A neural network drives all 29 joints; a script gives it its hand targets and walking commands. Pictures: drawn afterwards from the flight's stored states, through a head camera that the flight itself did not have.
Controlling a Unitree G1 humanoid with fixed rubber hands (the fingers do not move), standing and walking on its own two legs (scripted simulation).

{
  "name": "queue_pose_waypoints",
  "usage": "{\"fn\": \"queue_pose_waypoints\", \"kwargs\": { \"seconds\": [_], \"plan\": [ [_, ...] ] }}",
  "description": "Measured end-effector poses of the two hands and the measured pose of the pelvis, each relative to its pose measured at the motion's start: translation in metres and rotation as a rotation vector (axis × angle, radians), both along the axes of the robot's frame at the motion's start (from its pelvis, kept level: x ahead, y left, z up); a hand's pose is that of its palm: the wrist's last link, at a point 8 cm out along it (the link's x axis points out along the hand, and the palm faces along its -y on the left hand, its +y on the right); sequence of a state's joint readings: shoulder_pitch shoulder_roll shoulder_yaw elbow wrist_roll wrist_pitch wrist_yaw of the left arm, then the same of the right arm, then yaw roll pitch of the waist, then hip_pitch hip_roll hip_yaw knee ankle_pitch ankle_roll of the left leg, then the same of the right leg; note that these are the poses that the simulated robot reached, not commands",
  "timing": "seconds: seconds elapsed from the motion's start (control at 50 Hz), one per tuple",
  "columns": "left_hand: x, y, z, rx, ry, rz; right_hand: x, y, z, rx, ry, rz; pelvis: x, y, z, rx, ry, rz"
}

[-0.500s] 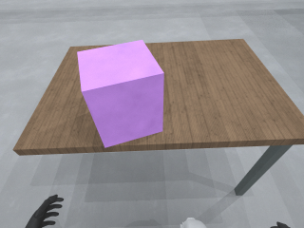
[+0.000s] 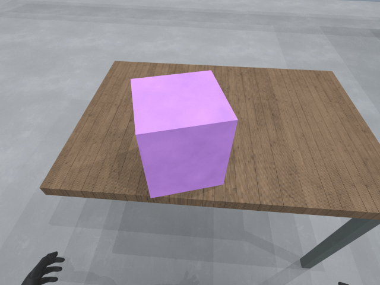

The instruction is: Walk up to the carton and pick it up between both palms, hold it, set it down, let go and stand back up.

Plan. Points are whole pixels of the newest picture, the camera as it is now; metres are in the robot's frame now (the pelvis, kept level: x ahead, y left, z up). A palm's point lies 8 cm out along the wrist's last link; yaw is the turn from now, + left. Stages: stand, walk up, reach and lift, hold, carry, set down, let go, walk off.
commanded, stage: walk up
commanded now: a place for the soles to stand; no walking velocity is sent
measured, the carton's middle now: (180, 135) +0.50 +0.05 +0.03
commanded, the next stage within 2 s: none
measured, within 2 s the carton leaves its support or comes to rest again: neither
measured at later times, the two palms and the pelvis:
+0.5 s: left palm out of the picture +0.08 +0.34 -0.07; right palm out of the picture +0.13 -0.32 -0.08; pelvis +0.00 +0.00 +0.02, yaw +3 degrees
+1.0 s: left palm (54, 263) +0.21 +0.32 -0.09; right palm (332, 266) +0.21 -0.31 -0.10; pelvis +0.11 +0.01 +0.00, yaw +2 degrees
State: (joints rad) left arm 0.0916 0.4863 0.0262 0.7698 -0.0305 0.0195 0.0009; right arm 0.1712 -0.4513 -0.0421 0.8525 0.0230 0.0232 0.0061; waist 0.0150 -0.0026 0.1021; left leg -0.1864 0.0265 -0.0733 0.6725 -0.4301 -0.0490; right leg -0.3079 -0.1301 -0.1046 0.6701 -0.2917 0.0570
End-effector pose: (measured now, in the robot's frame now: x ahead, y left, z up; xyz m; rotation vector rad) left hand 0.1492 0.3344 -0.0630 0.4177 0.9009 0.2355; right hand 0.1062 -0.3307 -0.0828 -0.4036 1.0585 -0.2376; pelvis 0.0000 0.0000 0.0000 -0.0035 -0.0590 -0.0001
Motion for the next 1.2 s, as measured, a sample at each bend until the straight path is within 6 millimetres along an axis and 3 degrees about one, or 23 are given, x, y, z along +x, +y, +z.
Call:
{"fn": "queue_pose_waypoints", "kwargs": {
  "seconds": [0.22,0.48,0.58,0.68,0.72,0.82,0.94,1.06,1.2],
  "plan": [
    [-0.043,-0.005,-0.023,-0.061,0.131,0.073,0.023,0.004,0.016,-0.013,-0.013,0.015,-0.003,-0.001,0.011,-0.007,-0.008,0.009],
    [-0.069,0.001,-0.004,-0.021,0.160,0.140,0.025,0.011,-0.001,0.060,0.016,0.028,-0.001,-0.005,0.016,-0.009,0.001,0.035],
    [-0.091,0.019,0.001,0.003,0.156,0.189,0.025,0.025,-0.004,0.060,0.068,0.083,0.010,0.007,0.017,-0.014,0.006,0.094],
    [-0.110,0.041,-0.014,-0.013,0.232,0.243,0.029,0.044,-0.008,0.059,0.062,0.085,0.027,0.024,0.009,0.008,-0.015,0.091],
    [-0.098,0.039,-0.017,-0.028,0.241,0.236,0.025,0.047,-0.005,0.045,0.075,0.069,0.036,0.024,0.011,0.017,-0.011,0.092],
    [-0.041,0.019,-0.018,-0.061,0.199,0.138,0.030,0.035,0.005,0.013,0.079,0.010,0.064,0.021,0.016,0.031,-0.018,0.072],
    [0.028,-0.006,-0.027,-0.052,0.183,0.060,0.078,0.012,-0.008,0.010,0.020,-0.017,0.100,0.012,0.002,0.014,-0.037,0.032],
    [0.086,-0.016,-0.018,-0.040,0.118,0.033,0.128,0.030,-0.022,0.065,0.014,0.024,0.118,0.010,0.002,-0.016,-0.005,0.021],
    [0.132,-0.017,-0.008,-0.069,0.105,0.031,0.144,0.044,-0.019,0.086,0.060,0.033,0.144,0.012,0.014,0.000,0.038,0.030]
  ]
}}
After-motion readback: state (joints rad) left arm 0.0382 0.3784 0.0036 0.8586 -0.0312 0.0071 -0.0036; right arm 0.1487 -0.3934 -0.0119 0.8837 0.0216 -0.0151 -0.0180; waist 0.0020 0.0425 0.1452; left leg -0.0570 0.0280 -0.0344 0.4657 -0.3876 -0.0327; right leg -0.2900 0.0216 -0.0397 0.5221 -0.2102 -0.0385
